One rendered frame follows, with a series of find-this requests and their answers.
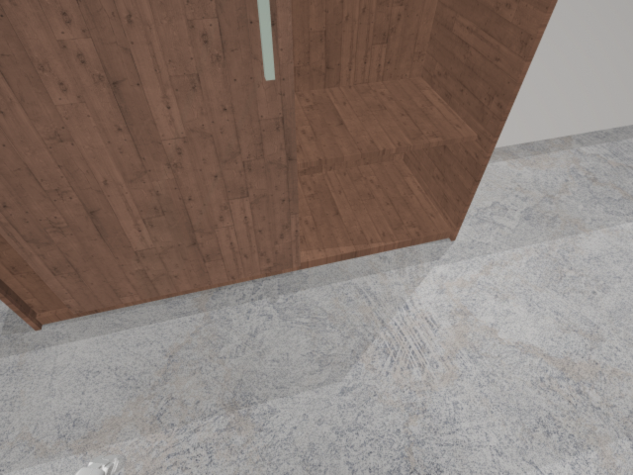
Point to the robot left hand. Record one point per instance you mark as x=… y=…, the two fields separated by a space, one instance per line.
x=104 y=465

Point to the wardrobe door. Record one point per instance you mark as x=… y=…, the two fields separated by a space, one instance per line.
x=16 y=273
x=142 y=151

